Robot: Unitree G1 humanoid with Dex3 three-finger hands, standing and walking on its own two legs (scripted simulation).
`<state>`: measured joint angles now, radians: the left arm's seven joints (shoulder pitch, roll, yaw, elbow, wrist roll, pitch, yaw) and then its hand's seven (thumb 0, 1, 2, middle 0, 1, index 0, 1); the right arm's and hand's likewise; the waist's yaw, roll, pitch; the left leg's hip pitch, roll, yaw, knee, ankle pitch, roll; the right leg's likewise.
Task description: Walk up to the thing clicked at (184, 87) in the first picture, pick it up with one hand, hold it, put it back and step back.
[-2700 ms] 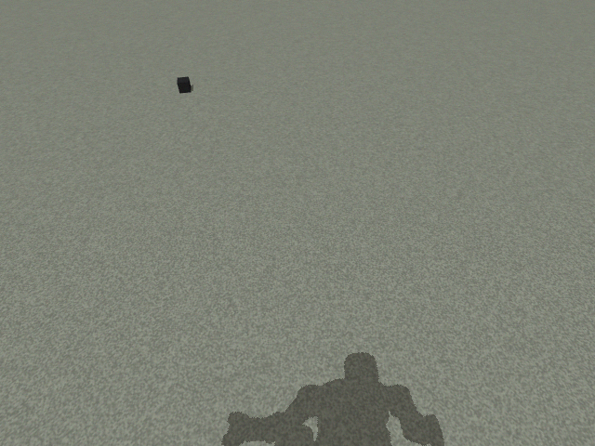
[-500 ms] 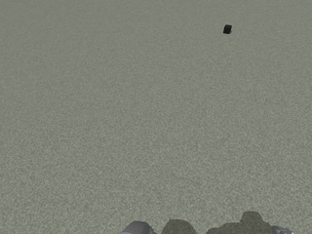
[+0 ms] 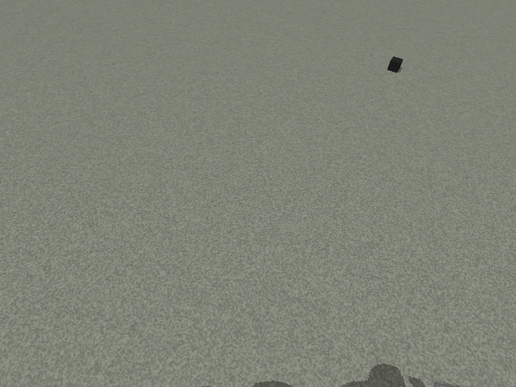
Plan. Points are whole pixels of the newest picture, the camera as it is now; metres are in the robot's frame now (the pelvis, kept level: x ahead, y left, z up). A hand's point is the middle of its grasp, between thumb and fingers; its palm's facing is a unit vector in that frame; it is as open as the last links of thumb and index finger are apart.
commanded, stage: walk up
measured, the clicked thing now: (395, 64) +2.31 -1.01 -0.72
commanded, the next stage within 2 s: stand in 0.42 s
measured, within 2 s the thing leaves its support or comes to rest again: neither
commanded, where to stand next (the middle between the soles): +0.07 -0.03 m, yaw -1 degrees
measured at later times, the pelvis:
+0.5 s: pelvis +0.00 -0.01 +0.02, yaw +1 degrees
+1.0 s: pelvis +0.01 -0.02 +0.03, yaw -1 degrees
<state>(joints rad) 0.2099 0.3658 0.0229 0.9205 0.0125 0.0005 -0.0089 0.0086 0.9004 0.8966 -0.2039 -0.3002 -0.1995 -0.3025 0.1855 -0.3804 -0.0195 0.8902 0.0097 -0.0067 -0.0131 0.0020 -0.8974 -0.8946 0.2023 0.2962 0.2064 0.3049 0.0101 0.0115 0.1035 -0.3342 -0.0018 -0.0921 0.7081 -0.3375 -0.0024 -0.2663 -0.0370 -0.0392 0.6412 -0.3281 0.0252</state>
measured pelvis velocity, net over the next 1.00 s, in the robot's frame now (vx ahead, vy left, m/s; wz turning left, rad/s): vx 0.01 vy -0.02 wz -0.01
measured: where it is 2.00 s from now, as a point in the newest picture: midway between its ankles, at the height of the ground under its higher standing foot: outside the picture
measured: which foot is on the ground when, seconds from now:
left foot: down 0.00-1.00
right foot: down 0.00-1.00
